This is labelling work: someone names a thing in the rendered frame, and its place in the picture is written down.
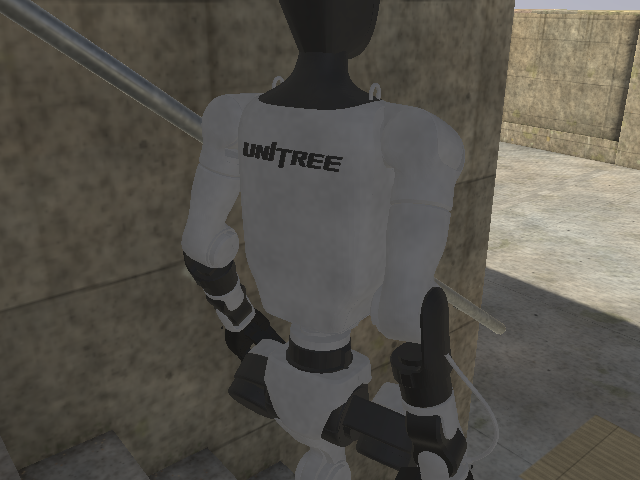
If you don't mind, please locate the humanoid robot torso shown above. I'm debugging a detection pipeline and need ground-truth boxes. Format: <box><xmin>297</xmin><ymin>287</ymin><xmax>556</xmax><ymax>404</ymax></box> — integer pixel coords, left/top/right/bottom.
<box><xmin>238</xmin><ymin>76</ymin><xmax>395</xmax><ymax>447</ymax></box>

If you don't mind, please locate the left robot upper arm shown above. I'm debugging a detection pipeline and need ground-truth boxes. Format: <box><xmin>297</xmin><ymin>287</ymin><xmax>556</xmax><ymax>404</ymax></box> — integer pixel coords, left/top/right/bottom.
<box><xmin>181</xmin><ymin>93</ymin><xmax>264</xmax><ymax>268</ymax></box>

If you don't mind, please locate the robot right forearm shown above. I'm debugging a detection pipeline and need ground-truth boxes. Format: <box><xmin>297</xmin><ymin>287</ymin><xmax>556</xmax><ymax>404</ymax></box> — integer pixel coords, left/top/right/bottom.
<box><xmin>390</xmin><ymin>287</ymin><xmax>469</xmax><ymax>480</ymax></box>

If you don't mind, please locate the right robot upper arm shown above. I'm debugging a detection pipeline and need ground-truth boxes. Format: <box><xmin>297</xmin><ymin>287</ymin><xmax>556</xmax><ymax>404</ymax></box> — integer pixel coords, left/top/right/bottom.
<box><xmin>370</xmin><ymin>102</ymin><xmax>465</xmax><ymax>344</ymax></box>

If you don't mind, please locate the robot head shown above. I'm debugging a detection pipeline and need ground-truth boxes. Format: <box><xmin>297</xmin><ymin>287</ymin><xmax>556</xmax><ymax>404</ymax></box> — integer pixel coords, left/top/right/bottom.
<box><xmin>258</xmin><ymin>0</ymin><xmax>382</xmax><ymax>110</ymax></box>

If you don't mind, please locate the left robot hand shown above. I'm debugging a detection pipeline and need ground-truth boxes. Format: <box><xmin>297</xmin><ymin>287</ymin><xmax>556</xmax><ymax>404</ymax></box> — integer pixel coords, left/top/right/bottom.
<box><xmin>221</xmin><ymin>308</ymin><xmax>286</xmax><ymax>362</ymax></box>

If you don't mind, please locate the robot left forearm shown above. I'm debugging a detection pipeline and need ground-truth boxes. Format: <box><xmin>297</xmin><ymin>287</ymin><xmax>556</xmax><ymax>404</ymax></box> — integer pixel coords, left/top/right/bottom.
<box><xmin>183</xmin><ymin>251</ymin><xmax>256</xmax><ymax>332</ymax></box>

